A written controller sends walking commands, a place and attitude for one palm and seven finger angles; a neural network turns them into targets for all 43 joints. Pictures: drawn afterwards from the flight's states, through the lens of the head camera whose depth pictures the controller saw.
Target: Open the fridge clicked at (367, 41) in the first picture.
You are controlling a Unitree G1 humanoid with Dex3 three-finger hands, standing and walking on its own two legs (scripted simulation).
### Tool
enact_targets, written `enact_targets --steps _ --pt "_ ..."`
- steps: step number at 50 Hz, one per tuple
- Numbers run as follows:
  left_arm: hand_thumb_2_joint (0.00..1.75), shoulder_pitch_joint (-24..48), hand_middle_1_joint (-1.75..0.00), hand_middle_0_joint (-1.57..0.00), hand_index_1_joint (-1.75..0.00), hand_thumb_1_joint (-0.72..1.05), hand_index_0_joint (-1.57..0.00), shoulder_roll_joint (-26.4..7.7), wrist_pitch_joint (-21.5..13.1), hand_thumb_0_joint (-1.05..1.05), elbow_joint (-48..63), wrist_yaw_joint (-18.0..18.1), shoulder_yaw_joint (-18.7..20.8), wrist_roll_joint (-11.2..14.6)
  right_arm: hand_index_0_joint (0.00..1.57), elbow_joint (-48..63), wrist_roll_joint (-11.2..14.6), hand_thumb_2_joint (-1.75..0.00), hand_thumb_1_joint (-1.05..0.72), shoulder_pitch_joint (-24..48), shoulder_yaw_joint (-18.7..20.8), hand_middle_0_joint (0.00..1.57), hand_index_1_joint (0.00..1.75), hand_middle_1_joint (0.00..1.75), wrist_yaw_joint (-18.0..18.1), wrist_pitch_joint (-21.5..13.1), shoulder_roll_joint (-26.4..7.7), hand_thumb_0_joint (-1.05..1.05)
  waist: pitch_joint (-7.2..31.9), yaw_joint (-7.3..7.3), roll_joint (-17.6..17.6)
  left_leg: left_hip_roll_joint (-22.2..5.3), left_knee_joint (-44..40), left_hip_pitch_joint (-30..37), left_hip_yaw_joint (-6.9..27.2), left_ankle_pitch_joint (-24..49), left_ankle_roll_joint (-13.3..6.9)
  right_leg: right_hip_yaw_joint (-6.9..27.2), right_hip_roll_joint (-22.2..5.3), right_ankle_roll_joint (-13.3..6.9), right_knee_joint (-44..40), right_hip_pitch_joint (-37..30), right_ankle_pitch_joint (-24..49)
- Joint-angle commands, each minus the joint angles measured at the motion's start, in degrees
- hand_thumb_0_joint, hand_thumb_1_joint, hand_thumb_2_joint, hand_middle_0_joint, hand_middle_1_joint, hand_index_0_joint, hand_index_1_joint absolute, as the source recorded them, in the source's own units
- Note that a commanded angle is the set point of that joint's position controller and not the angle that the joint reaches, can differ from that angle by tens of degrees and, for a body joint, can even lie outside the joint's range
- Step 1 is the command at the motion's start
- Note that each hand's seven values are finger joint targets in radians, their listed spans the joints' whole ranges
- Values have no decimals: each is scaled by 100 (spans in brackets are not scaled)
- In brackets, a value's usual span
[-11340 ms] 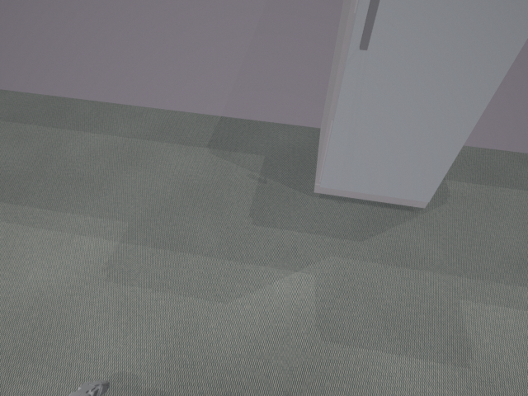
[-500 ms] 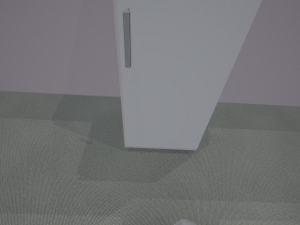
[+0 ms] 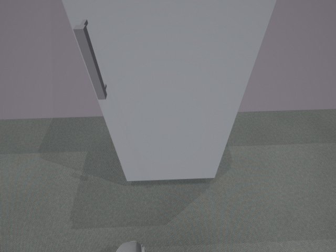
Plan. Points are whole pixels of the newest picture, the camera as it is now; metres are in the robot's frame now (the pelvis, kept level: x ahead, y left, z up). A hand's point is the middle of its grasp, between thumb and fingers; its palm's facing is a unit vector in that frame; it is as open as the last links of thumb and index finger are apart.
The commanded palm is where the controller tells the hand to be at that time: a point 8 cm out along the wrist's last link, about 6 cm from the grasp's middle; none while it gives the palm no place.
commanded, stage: take the last steps up to it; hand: left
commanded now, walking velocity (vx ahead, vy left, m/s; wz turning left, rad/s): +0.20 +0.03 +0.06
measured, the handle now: (94, 62) +0.59 +0.23 +0.15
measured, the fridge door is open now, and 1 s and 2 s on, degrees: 0 0 0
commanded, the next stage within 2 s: come to a stop and stand still in 0.16 s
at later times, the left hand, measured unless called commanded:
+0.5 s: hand out of the picture +0.09 +0.20 -0.18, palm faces +0.07 -0.98 -0.16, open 7.4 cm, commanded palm none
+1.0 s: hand out of the picture +0.14 +0.19 -0.17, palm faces +0.07 -0.98 -0.21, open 7.3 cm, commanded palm none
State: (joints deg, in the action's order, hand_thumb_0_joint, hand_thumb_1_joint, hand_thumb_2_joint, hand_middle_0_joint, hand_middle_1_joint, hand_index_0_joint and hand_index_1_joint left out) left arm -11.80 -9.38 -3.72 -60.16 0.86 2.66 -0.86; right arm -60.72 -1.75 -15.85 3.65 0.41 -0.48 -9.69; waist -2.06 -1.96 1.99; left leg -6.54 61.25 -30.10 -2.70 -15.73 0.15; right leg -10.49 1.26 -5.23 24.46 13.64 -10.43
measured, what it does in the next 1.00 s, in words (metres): steps on the spot: left foot, then right foot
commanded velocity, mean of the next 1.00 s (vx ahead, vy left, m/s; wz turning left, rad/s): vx -0.03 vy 0.01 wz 0.01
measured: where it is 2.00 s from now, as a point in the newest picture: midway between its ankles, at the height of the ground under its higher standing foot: outside the picture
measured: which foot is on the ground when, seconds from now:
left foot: up 0.00-0.24, down 0.26-1.00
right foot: down 0.00-0.26, up 0.28-0.60, down 0.62-1.00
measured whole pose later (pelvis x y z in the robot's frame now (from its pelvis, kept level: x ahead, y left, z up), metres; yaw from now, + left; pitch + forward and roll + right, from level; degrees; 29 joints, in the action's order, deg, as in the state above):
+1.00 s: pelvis +0.08 +0.00 +0.00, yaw +1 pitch -2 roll +1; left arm -9.6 -9.5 1.3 -60.7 1.8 2.0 -0.7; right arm -64.3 -1.0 -16.6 2.0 1.2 1.5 -8.0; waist -3.1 0.0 -0.5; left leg -1.3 28.0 -10.9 -4.3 -14.9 0.2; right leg -5.4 -3.0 -0.4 29.2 15.5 -11.5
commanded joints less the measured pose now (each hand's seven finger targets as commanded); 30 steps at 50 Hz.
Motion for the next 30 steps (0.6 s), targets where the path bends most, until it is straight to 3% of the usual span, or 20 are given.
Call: enact_targets --steps 1,3,7,9,10,11,12,13,14,15,16,18,20,23,27,29,30 --pt "90 -587 -30 -20 -30 90 -20 -569 -109 0 13 13 83 -35 20 191 21 -90 -90 -272 -62 20 30 30 -97 -36 1 0 -149 167 -525 -144 -1033 63 27 164 133 1388 -1725 -514 -1531 -12 147" --pt "90 -815 -30 -20 -30 90 -20 -628 -121 0 -84 5 80 -46 20 277 35 -90 -90 25 -79 20 30 30 -116 -97 -14 0 -111 298 -503 -69 -1597 61 -61 91 150 1429 -1769 -547 -1378 -432 613" --pt "90 -1066 -30 -20 -30 90 -20 -644 -95 0 -248 8 70 -39 20 349 61 -90 -90 408 -117 20 30 30 -103 -192 -37 0 -28 419 -696 129 -2302 374 -205 -3 105 1371 -1789 -498 -1005 -894 1583" --pt "90 -1058 -30 -20 -30 90 -20 -633 -58 0 -280 28 77 -29 20 303 66 -90 -90 316 -123 20 30 30 -78 -229 -65 0 -57 326 -580 189 -2827 975 -277 224 82 1282 -1745 -401 -708 -698 1558" --pt "90 -1003 -30 -20 -30 90 -20 -615 -25 0 -301 26 67 -9 20 224 64 -90 -90 165 -133 20 30 30 -67 -247 -78 0 -43 243 -625 288 -3174 1430 -386 489 72 1092 -1572 -255 -515 -498 1405" --pt "90 -972 -30 -20 -30 90 -20 -540 2 0 -311 23 48 16 20 111 62 -90 -90 -113 -125 20 30 30 -42 -281 -185 0 76 117 -410 309 -3534 2076 -370 794 35 926 -1354 -105 -106 -225 1230" --pt "90 -1018 -30 -20 -30 90 -20 -385 24 0 -289 9 14 22 20 -13 46 -90 -90 -527 -66 20 30 30 -2 -325 -462 0 314 -29 147 -153 -3712 2911 184 1415 -174 624 -989 138 735 318 780" --pt "90 -1051 -30 -20 -30 90 -20 -154 30 0 -195 -7 -39 28 20 -82 23 -90 -90 -927 30 20 30 30 49 -320 -914 0 514 -120 1063 -1178 -3893 3565 1340 2374 -729 167 -451 419 1823 1152 -634" --pt "90 -921 -30 -20 -30 90 -20 -88 41 0 -137 24 -102 32 20 -136 45 -90 -90 -965 -9 20 30 30 89 -247 -933 0 452 -104 1215 -1756 -4292 3442 1749 3225 -1203 326 -302 520 2696 1457 -2447" --pt "90 -870 -30 -20 -30 90 -20 -112 130 0 -205 84 -104 7 20 -114 50 -90 -90 -624 -108 20 30 30 155 -215 -726 0 314 12 1033 -1651 -4342 2917 1515 3508 -1217 736 -541 535 2857 1228 -2490" --pt "90 -859 -30 -20 -30 90 -20 -87 192 0 -301 97 -107 22 20 -24 74 -90 -90 -227 -190 20 30 30 204 -213 -518 0 118 148 655 -1478 -4374 2390 1239 3878 -1124 884 -675 576 2694 925 -2208" --pt "90 -1045 -30 -20 -30 90 -20 12 259 0 -418 93 -119 16 20 94 75 -90 -90 260 -196 20 30 30 232 -194 -409 0 -76 304 330 -1214 -4314 2087 738 4202 -976 888 -746 661 2171 590 -1749" --pt "90 -1151 -30 -20 -30 90 -20 -10 361 0 -474 105 -110 25 20 91 96 -90 -90 341 -146 20 30 30 246 -143 -544 0 117 296 276 -1070 -4246 2130 537 4076 -879 798 -668 725 1815 339 -1334" --pt "90 -1108 -30 -20 -30 90 -20 -169 492 0 -366 101 -46 -17 20 115 103 -90 -90 432 -24 20 30 30 259 -45 -709 0 166 275 304 -1164 -4240 2052 635 3447 -943 729 -596 720 1682 339 -1218" --pt "90 -1003 -30 -20 -30 90 -20 -233 562 0 -173 99 18 -54 20 173 73 -90 -90 506 83 20 30 30 236 51 -805 0 128 288 669 -1099 -4078 1866 566 2933 -897 674 -534 692 1485 287 -954" --pt "90 -1090 -30 -20 -30 90 -20 -284 491 0 -158 101 23 -57 20 187 86 -90 -90 536 92 20 30 30 206 74 -750 0 165 385 566 -825 -3734 1708 412 2510 -658 703 -544 665 644 -100 -153" --pt "90 -1073 -30 -20 -30 90 -20 -425 435 0 -140 117 31 -70 20 195 104 -90 -90 499 87 20 30 30 180 88 -619 0 219 372 168 -507 -3450 1645 259 1915 -412 954 -680 617 157 -258 658"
